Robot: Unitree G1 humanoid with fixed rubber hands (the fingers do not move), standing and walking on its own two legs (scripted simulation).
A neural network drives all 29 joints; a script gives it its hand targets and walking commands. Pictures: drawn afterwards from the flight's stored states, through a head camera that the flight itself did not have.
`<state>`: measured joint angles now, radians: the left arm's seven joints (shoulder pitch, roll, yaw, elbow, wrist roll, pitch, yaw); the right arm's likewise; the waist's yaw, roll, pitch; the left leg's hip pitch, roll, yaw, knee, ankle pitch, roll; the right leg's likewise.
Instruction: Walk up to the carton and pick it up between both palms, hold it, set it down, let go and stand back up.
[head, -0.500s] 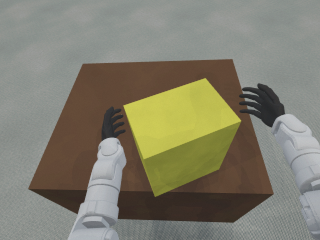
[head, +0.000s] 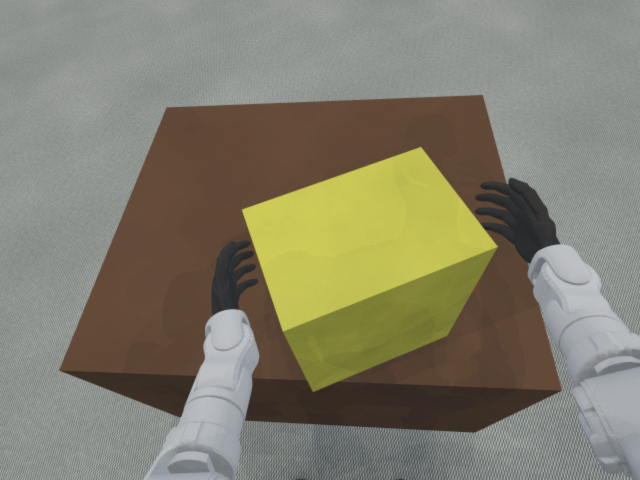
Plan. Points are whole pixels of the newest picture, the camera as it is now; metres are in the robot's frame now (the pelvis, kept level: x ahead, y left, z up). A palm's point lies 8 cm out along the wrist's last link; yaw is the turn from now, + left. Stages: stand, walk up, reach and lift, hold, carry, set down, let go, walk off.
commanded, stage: reach and lift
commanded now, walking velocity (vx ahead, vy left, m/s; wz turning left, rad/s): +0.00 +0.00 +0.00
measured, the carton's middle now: (361, 282) +0.38 +0.02 -0.07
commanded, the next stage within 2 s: none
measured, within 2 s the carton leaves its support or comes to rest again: leaves its support in 1.92 s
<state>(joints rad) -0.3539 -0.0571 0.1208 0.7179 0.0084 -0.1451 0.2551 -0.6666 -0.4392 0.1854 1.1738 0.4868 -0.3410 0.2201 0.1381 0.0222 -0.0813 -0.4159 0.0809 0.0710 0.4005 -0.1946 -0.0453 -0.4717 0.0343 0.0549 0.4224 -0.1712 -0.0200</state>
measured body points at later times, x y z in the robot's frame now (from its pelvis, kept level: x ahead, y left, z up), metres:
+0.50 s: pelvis +0.00 +0.00 +0.00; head +0.09 -0.03 +0.44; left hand +0.32 +0.19 -0.02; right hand +0.42 -0.15 -0.01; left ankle -0.02 +0.15 -0.74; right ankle +0.01 -0.11 -0.74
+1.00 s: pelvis +0.00 -0.01 +0.00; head +0.09 -0.03 +0.44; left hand +0.32 +0.19 -0.02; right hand +0.42 -0.15 -0.01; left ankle -0.02 +0.15 -0.74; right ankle +0.01 -0.11 -0.74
